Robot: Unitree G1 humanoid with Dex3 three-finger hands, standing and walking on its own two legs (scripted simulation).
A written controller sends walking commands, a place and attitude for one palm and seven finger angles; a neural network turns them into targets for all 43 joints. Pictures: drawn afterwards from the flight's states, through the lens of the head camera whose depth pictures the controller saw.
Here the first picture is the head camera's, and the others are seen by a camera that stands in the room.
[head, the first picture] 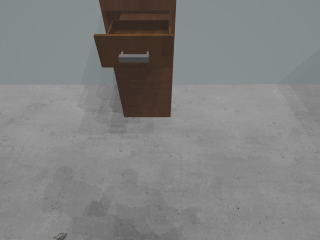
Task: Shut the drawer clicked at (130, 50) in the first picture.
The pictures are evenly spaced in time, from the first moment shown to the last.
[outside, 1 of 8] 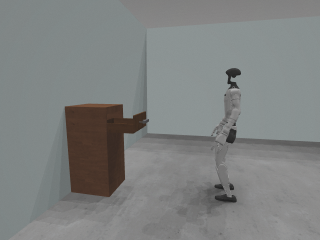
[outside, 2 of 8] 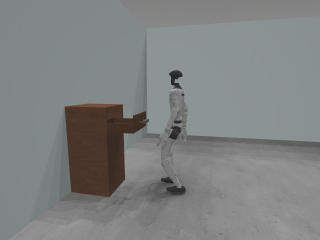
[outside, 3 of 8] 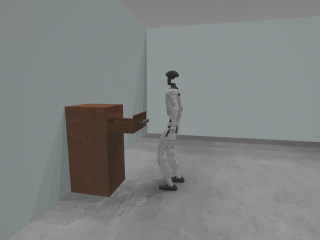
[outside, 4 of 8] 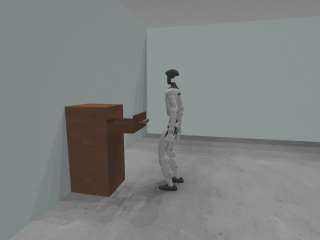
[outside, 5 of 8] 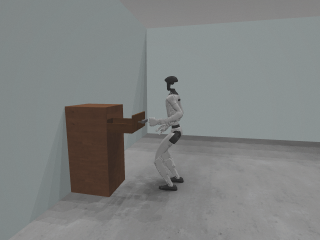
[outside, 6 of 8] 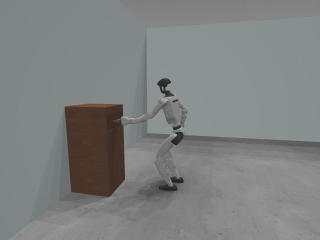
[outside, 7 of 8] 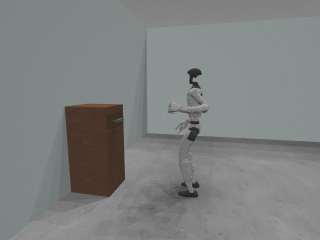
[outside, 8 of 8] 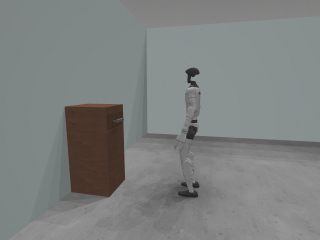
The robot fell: no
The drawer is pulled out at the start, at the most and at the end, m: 0.29 0.29 0.00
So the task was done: yes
